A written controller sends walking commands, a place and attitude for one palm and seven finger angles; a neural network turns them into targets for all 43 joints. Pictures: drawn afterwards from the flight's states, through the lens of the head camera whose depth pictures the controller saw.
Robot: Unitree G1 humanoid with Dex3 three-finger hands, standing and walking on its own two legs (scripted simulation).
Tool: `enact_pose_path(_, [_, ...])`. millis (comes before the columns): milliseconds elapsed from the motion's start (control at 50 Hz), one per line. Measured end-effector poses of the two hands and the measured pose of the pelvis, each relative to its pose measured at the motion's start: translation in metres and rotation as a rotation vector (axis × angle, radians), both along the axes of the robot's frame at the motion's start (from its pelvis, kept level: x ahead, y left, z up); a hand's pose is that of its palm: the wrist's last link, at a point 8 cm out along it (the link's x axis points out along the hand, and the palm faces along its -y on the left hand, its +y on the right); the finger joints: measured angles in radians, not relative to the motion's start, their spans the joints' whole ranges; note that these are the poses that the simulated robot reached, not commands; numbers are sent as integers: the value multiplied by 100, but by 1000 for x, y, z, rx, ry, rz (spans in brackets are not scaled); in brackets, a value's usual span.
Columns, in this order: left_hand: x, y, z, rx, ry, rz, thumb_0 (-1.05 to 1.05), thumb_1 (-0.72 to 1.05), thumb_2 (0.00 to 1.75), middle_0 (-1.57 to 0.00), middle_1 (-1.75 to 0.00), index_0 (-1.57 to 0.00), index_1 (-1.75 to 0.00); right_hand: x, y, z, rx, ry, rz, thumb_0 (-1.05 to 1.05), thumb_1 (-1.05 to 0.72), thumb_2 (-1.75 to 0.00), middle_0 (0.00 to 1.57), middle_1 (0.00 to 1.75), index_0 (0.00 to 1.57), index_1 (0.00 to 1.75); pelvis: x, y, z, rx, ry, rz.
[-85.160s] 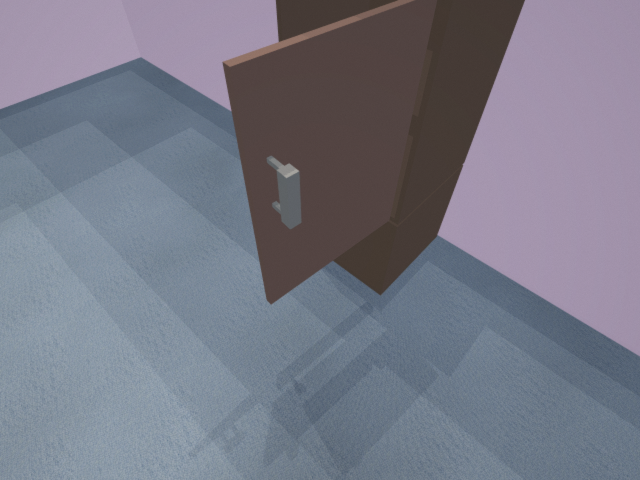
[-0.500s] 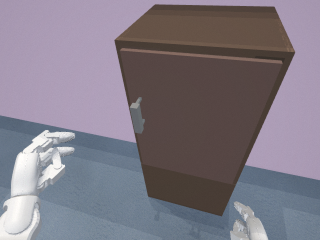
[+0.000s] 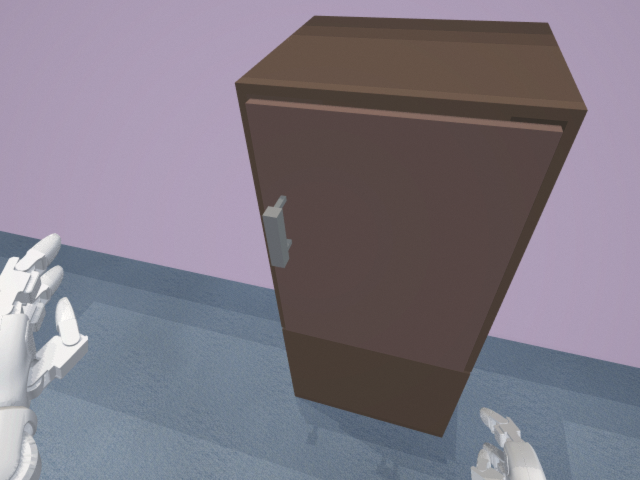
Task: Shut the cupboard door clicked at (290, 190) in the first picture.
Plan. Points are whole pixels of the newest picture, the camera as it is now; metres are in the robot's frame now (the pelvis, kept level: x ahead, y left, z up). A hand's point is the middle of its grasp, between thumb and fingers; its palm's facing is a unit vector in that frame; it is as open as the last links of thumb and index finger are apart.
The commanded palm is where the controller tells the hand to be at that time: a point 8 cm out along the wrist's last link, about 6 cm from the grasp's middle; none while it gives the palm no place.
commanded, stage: draw the hand back to the body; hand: left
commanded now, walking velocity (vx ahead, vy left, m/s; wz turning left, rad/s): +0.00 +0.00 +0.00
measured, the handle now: (281, 230) +0.52 +0.15 +0.02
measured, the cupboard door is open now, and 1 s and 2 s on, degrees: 0 0 0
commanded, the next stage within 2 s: step back with the hand held close in 0.04 s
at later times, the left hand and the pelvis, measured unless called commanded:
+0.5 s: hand (79, 339) +0.19 +0.27 +0.15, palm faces +0.38 -0.78 -0.49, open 7.4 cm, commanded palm +0.13 +0.31 +0.17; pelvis -0.01 +0.01 -0.01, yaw -1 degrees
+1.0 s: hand (9, 411) +0.12 +0.29 +0.16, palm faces +0.49 -0.76 -0.43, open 7.4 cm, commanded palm +0.06 +0.32 +0.17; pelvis -0.08 +0.02 -0.03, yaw +0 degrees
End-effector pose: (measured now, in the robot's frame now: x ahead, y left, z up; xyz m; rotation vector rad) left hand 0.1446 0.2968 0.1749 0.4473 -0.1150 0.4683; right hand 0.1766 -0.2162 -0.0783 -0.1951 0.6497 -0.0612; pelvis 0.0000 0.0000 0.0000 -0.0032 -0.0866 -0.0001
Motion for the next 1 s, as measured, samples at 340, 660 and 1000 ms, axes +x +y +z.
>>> enact_pose_path(340, [6,0,-1,61,14,-33,1,89,90,-21,-30,-21,-30,-15,-21,-8,-17,62,-86,1,-91,-89,21,30,20,30,-3,1,-2,-15,82,-6])
enact_pose_path(660, [-11,19,1,128,-22,-110,1,89,90,-21,-30,-21,-30,-58,-14,0,-70,81,-174,1,-91,-89,20,30,20,30,-34,21,-10,-4,102,-27])
enact_pose_path(1000, [-71,24,-3,154,-173,-56,1,89,90,-21,-30,-21,-30,-114,-4,-16,-92,79,-106,1,-90,-89,21,30,20,30,-83,19,-27,-24,64,-3])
